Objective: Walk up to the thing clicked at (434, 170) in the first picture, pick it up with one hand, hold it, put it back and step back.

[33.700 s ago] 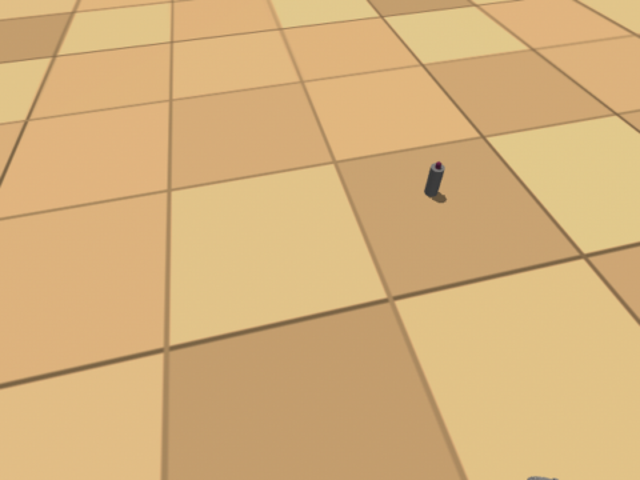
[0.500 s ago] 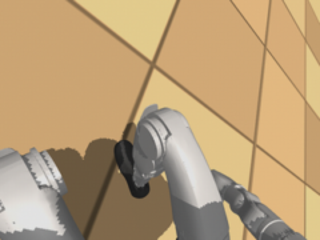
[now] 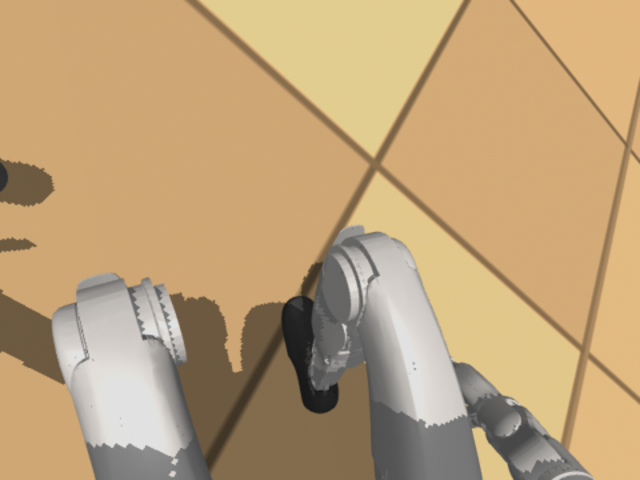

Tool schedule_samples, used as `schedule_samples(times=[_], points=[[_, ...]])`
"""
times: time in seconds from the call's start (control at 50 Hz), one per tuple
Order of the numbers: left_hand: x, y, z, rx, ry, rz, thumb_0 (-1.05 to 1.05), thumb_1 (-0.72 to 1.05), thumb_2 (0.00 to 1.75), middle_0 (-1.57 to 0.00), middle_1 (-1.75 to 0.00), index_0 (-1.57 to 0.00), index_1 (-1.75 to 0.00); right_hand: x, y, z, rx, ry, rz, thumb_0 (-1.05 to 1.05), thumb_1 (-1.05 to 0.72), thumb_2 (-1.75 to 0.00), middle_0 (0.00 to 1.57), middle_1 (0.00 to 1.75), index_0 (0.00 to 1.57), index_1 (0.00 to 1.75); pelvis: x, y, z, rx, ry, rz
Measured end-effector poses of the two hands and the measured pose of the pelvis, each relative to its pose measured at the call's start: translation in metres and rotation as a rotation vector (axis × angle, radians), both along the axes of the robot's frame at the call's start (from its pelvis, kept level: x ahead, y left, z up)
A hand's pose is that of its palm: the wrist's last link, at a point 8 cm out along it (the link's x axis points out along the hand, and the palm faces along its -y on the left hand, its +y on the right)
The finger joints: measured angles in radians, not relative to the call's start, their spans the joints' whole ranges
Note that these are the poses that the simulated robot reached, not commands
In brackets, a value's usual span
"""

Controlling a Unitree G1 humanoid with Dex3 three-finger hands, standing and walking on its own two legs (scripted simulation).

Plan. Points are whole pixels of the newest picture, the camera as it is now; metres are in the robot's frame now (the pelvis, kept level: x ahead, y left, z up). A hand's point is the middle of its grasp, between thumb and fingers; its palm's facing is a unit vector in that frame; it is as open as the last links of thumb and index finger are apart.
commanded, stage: home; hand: left
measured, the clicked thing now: out of the picture +0.48 +0.33 -0.22
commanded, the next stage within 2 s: none
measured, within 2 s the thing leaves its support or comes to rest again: neither
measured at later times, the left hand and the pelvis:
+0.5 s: hand out of the picture +0.31 +0.41 +0.03, palm faces +0.35 -0.76 -0.54, open 17.3 cm; pelvis +0.01 -0.01 +0.11, yaw +8 degrees
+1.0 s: hand out of the picture +0.26 +0.27 +0.24, palm faces +0.36 -0.85 -0.40, open 17.3 cm; pelvis +0.08 -0.02 +0.33, yaw +12 degrees
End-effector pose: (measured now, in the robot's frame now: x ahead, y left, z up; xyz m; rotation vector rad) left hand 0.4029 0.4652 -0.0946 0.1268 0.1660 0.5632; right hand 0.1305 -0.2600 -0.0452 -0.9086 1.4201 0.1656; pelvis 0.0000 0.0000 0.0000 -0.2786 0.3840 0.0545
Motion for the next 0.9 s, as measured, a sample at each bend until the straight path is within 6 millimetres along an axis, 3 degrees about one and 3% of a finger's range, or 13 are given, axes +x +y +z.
schedule_samples(times=[0.1,0.24,0.32,0.42,0.58,0.74,0.9], points=[[-0.02,0.013,0.016,0.026,0.127,0.036,-0.02,-0.52,0.04,-0.09,-0.09,-0.11,-0.06,0.008,0.002,-0.003,0.052,-0.039,-0.073,0.0,-0.89,-0.89,0.2,0.3,0.21,0.31,0.001,-0.002,0.006,0.026,0.037,0.016],[-0.055,0.038,0.074,0.13,0.228,0.115,-0.02,-0.47,0.08,-0.08,-0.08,-0.08,-0.06,0.018,0.003,-0.003,0.128,-0.096,-0.177,0.0,-0.9,-0.9,0.2,0.3,0.21,0.31,0.005,-0.004,0.023,0.058,0.105,0.036],[-0.079,0.03,0.104,0.185,0.32,0.094,-0.02,-0.49,0.08,-0.07,-0.07,-0.07,-0.06,0.026,0.005,0.0,0.185,-0.116,-0.236,0.0,-0.9,-0.9,0.2,0.3,0.2,0.31,0.007,-0.003,0.042,0.081,0.155,0.049],[-0.109,0.001,0.137,0.209,0.426,0.042,-0.01,-0.51,0.07,-0.06,-0.06,-0.06,-0.05,0.045,0.013,0.016,0.258,-0.164,-0.283,0.01,-0.9,-0.9,0.2,0.3,0.2,0.31,0.009,-0.005,0.076,0.107,0.196,0.058],[-0.146,-0.055,0.202,0.168,0.511,0.008,-0.01,-0.5,0.08,-0.07,-0.06,-0.07,-0.06,0.091,0.031,0.082,0.349,-0.299,-0.28,0.01,-0.9,-0.9,0.2,0.3,0.2,0.31,0.02,-0.015,0.152,0.149,0.21,0.073],[-0.161,-0.092,0.273,0.087,0.561,0.043,-0.01,-0.49,0.09,-0.07,-0.06,-0.07,-0.06,0.135,0.036,0.167,0.401,-0.468,-0.261,0.01,-0.9,-0.9,0.2,0.3,0.2,0.31,0.041,-0.021,0.227,0.18,0.166,0.096],[-0.17,-0.135,0.33,-0.017,0.622,0.03,-0.01,-0.51,0.08,-0.07,-0.06,-0.06,-0.05,0.152,0.031,0.249,0.404,-0.573,-0.266,0.01,-0.9,-0.9,0.2,0.3,0.2,0.31,0.064,-0.02,0.295,0.203,0.08,0.115]])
